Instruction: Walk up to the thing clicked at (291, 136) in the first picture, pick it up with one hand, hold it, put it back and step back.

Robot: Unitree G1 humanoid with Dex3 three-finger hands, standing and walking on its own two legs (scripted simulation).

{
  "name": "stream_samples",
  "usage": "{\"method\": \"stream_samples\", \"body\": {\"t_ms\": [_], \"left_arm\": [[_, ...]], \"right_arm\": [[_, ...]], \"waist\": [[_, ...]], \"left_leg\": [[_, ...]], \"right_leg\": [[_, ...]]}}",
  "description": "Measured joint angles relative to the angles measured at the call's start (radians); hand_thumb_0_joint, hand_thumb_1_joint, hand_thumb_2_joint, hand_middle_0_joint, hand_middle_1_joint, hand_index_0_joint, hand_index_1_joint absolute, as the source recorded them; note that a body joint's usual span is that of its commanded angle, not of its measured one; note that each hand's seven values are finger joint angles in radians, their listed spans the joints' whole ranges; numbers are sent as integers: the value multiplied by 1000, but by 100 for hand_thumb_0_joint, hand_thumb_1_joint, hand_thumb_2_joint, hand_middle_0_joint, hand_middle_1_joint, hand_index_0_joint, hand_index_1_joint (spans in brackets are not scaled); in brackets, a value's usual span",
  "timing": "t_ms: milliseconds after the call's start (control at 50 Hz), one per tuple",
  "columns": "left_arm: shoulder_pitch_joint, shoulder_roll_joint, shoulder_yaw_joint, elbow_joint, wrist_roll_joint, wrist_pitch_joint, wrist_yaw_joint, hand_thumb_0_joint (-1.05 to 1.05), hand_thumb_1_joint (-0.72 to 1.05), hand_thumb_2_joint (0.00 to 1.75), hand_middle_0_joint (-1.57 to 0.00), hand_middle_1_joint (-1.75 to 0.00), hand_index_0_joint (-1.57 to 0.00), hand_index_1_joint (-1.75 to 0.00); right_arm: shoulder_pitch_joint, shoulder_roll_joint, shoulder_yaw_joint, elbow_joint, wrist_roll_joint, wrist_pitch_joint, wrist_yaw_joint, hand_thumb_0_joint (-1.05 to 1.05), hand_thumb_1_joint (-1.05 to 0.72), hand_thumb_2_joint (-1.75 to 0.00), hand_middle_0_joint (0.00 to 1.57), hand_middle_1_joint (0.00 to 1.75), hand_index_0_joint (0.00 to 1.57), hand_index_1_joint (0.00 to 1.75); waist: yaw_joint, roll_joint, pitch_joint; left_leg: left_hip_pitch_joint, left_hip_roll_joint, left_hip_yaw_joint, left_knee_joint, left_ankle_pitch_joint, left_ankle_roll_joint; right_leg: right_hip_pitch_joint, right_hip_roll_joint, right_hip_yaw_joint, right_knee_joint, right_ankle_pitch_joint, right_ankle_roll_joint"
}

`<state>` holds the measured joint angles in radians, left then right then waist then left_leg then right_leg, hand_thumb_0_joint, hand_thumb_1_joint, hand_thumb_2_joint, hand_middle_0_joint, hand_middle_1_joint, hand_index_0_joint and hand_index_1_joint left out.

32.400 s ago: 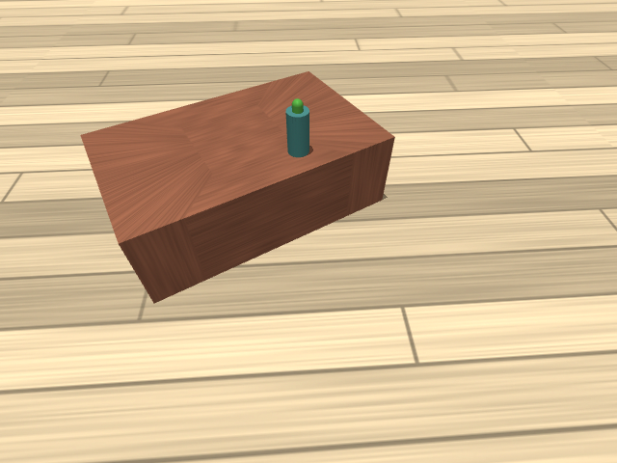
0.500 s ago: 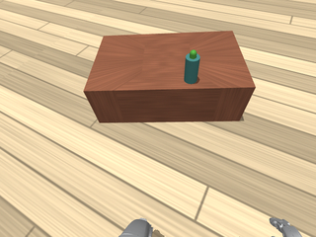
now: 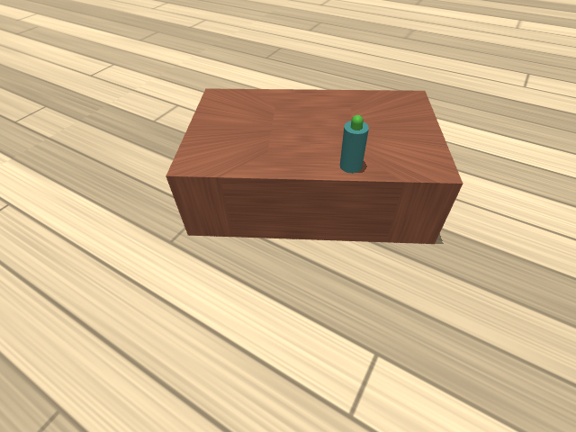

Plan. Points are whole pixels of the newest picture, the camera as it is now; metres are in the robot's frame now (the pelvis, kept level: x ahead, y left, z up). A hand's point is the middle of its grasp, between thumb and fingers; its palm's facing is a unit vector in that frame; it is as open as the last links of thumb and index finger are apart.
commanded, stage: step back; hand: right
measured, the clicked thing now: (354, 142) +1.12 -0.23 -0.29
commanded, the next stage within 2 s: stand in 0.56 s
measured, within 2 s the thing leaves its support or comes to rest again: neither
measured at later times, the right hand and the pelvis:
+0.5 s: hand out of the picture +0.15 -0.20 -0.14, palm faces -0.03 +0.94 -0.34, open 7.4 cm; pelvis +0.05 +0.04 +0.01, yaw -1 degrees
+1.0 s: hand out of the picture +0.12 -0.22 -0.13, palm faces +0.02 +0.94 -0.34, open 7.4 cm; pelvis +0.05 +0.03 +0.02, yaw -1 degrees
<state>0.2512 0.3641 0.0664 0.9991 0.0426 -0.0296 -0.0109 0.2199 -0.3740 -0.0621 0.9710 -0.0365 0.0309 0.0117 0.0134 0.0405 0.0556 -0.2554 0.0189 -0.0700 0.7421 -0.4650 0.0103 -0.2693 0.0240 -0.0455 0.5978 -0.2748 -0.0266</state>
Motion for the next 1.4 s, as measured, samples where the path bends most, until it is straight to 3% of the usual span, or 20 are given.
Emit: {"method": "stream_samples", "body": {"t_ms": [40,80,200,280,360,440,520,880,1400], "left_arm": [[2,-11,-3,-5,4,-7,0,1,90,90,-20,-30,-21,-30],[1,-22,-7,-9,1,-14,3,1,90,90,-20,-30,-21,-30],[-14,-17,-16,-8,-8,-18,7,1,89,90,-21,-30,-21,-30],[-51,9,-22,-11,-20,4,12,1,89,90,-21,-30,-21,-30],[-84,25,-28,-4,-38,22,19,1,90,90,-20,-30,-21,-30],[-115,31,-33,13,-37,16,18,1,90,90,-20,-30,-21,-30],[-139,29,-39,31,-39,15,17,1,90,90,-20,-30,-21,-30],[-158,-13,-67,123,-34,9,6,1,90,90,-20,-30,-21,-30],[-139,-6,-67,134,-33,14,3,1,90,90,-20,-30,-21,-30]], "right_arm": [[-2,-1,-1,6,1,2,-2,0,-90,-90,21,30,21,30],[-6,-11,-2,8,5,-5,1,0,-90,-90,21,30,21,30],[-22,-26,-3,14,5,-16,1,0,-90,-90,20,30,20,30],[-46,-7,-3,38,6,-24,-9,0,-90,-90,20,30,20,30],[-76,29,19,53,8,-26,-10,0,-90,-90,20,30,20,30],[-116,56,40,67,14,-24,-9,0,-90,-90,21,30,21,30],[-155,68,50,76,19,-34,-9,0,-90,-90,21,30,21,30],[-165,31,39,144,29,-37,1,0,-90,-90,21,30,21,30],[-114,35,50,179,28,-35,1,0,-90,-90,21,30,21,30]], "waist": [[21,-9,-4],[28,-6,3],[29,-1,22],[21,-36,43],[19,-63,33],[14,-62,25],[10,-67,20],[-13,-45,4],[-24,-47,-1]], "left_leg": [[-50,-34,-6,99,-43,1],[-89,-42,-10,142,-23,1],[-109,6,6,3,38,-15],[-49,-2,46,-151,234,-28],[-51,0,70,-131,196,-23],[-44,18,71,-141,189,-24],[-24,15,82,-183,205,-22],[95,11,86,-376,302,-32],[94,16,86,-408,321,-36]], "right_leg": [[3,-10,10,-5,-11,-15],[20,-18,11,-33,-2,-11],[39,-38,8,-37,-19,17],[24,-74,19,47,-79,43],[26,-67,50,37,-92,27],[54,-50,53,-30,-52,56],[70,-54,63,-69,-34,63],[175,-57,60,-236,49,60],[173,-52,60,-268,69,56]]}}
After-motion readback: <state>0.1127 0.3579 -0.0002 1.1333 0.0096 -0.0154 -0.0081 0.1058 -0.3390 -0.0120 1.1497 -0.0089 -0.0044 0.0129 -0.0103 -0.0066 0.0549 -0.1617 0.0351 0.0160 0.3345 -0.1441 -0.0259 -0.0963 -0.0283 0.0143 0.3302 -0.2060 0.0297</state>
